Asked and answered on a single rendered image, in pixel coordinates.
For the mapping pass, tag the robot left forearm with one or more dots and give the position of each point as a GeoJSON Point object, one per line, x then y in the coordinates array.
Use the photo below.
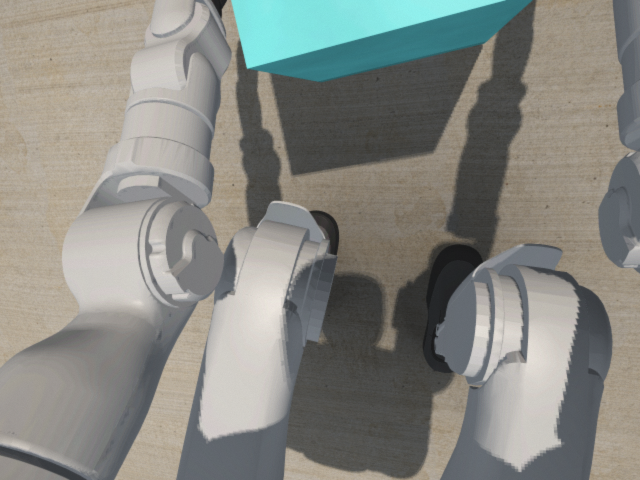
{"type": "Point", "coordinates": [170, 116]}

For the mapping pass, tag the left robot upper arm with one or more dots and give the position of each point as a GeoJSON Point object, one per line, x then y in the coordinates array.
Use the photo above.
{"type": "Point", "coordinates": [72, 405]}

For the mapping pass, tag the robot right forearm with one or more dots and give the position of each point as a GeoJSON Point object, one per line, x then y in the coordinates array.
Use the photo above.
{"type": "Point", "coordinates": [627, 28]}

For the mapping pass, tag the right robot upper arm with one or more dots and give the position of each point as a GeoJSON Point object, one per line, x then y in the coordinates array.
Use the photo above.
{"type": "Point", "coordinates": [619, 214]}

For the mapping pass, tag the robot right foot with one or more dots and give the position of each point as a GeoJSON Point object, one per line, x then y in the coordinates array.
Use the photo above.
{"type": "Point", "coordinates": [451, 267]}

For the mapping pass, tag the carton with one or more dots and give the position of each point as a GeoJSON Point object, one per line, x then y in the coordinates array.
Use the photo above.
{"type": "Point", "coordinates": [322, 40]}

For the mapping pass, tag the robot left shin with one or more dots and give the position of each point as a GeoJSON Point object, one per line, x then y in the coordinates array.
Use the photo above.
{"type": "Point", "coordinates": [236, 251]}

